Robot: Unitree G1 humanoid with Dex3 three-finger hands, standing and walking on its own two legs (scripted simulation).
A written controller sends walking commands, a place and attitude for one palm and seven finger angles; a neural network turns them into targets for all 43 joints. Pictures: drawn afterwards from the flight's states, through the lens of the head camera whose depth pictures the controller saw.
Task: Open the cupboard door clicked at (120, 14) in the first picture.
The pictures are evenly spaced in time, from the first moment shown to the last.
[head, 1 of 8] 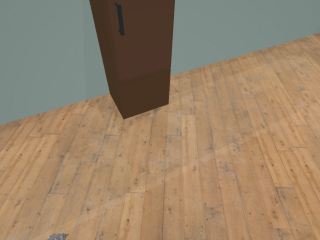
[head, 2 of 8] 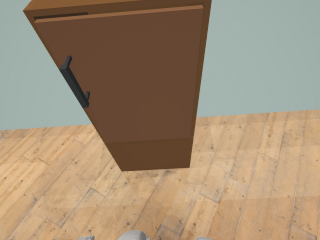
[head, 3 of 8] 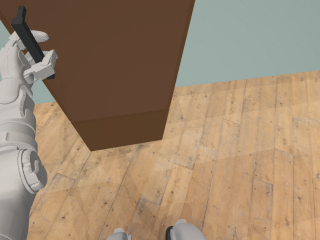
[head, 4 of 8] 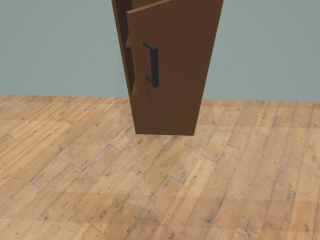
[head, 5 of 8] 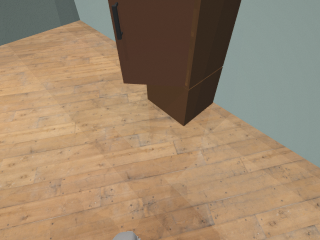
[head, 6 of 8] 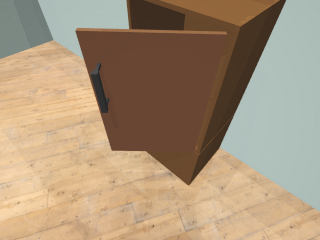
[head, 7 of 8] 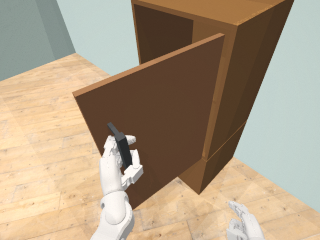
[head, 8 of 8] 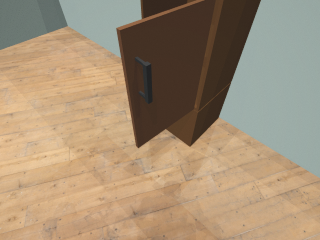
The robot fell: no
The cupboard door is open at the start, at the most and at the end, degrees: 0 85 84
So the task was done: yes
